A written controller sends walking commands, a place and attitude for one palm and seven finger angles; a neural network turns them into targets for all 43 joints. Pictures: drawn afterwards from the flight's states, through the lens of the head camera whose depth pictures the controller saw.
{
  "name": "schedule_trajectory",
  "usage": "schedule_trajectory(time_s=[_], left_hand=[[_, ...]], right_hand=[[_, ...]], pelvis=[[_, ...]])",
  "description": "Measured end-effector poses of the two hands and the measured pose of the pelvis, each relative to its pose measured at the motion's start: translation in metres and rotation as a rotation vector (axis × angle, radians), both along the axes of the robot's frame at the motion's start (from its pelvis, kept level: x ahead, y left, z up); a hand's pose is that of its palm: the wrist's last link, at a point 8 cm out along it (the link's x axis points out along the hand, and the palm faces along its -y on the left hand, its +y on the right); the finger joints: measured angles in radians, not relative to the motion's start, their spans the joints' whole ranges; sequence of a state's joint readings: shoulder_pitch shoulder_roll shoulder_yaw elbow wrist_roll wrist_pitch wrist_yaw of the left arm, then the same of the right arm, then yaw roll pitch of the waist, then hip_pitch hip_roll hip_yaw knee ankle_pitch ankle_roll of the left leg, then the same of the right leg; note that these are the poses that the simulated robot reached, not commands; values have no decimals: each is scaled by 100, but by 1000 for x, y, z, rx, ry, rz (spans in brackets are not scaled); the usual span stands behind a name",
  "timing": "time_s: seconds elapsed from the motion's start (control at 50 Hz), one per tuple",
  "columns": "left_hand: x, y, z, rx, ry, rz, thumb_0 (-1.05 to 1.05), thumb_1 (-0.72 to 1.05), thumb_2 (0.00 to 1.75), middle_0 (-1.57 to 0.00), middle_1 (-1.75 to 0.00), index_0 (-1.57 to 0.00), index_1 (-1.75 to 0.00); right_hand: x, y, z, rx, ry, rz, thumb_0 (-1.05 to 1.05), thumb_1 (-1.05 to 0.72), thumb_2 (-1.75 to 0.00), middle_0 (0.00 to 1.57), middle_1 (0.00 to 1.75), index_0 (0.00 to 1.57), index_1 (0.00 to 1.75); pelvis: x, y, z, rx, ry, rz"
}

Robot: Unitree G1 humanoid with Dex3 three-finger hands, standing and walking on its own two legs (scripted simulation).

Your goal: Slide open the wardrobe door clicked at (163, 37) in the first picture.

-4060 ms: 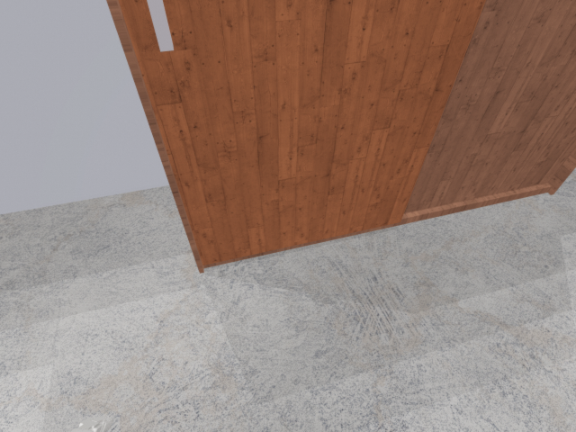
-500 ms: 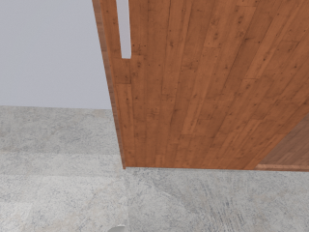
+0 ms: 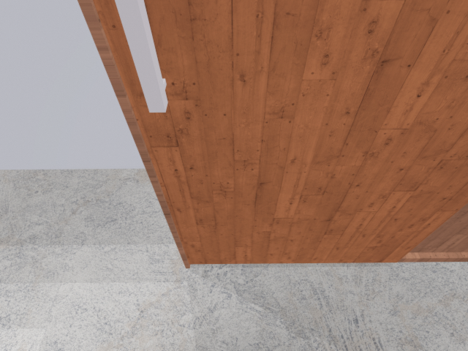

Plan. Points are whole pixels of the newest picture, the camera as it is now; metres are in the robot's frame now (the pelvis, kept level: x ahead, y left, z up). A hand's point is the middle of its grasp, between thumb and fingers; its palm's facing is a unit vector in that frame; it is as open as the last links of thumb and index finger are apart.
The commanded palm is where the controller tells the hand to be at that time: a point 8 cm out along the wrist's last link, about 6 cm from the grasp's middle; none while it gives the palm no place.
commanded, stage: come to a stop and stand still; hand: left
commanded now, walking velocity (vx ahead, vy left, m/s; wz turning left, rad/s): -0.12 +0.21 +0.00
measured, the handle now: (147, 44) +0.48 +0.16 +0.26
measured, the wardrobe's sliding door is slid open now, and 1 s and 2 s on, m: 0.00 0.00 0.00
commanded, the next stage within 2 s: look again from close up in 1.16 s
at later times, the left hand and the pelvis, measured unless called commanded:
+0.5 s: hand out of the picture -0.03 +0.22 -0.17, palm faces +0.12 -0.97 -0.23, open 7.4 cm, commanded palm none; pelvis -0.05 +0.02 +0.00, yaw +2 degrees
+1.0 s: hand out of the picture -0.07 +0.21 -0.16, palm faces +0.04 -0.98 -0.18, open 7.3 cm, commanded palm none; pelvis -0.07 +0.04 +0.01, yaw +0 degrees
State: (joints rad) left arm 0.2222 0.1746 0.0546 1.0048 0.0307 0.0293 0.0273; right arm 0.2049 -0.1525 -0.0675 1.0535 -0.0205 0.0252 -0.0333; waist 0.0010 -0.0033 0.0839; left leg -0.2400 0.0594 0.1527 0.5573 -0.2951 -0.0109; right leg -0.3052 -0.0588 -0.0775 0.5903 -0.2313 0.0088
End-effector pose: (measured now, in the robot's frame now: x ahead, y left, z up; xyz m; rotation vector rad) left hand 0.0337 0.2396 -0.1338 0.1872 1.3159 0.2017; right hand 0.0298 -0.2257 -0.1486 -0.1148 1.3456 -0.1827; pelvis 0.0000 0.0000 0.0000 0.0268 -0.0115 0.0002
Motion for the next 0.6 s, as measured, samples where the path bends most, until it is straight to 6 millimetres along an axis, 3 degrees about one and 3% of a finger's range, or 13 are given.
schedule_trajectory(time_s=[0.12, 0.24, 0.34, 0.44, 0.52, 0.6], left_hand=[[15, -17, 15, 36, -55, -12, 0, 91, 90, -20, -30, -20, -30], [9, -23, 24, 36, -100, 11, 0, 91, 90, -20, -30, -20, -30], [-18, -13, 23, 26, -85, 33, 0, 91, 90, -20, -30, -20, -30], [-57, 8, 10, 1, -32, 62, 0, 91, 90, -20, -30, -20, -30], [-84, 29, -7, -28, 23, 89, 0, 91, 90, -20, -30, -20, -30], [-102, 37, -5, -44, 68, 94, 0, 91, 90, -20, -30, -20, -30]], right_hand=[[5, -21, -7, 21, 14, 2, 0, -91, -89, 20, 30, 20, 30], [11, -28, 1, 21, -6, 52, 0, -91, -89, 20, 30, 19, 30], [16, -24, 11, 10, -56, 88, 0, -91, -89, 20, 30, 19, 30], [15, -7, 21, -21, -117, 112, 0, -91, -89, 20, 30, 19, 30], [-5, 12, 25, -52, -127, 114, 0, -91, -89, 20, 30, 19, 30], [-33, 31, 29, -48, -62, 108, 0, -91, -89, 20, 30, 20, 30]], pelvis=[[-4, -15, 3, 4, 3, 16], [-16, -18, 10, 19, 10, 30], [-29, -11, 12, 24, 10, 31], [-42, 5, 9, 3, 8, 26], [-52, 23, 4, -26, 5, 29], [-54, 33, 11, -31, 9, 38]])
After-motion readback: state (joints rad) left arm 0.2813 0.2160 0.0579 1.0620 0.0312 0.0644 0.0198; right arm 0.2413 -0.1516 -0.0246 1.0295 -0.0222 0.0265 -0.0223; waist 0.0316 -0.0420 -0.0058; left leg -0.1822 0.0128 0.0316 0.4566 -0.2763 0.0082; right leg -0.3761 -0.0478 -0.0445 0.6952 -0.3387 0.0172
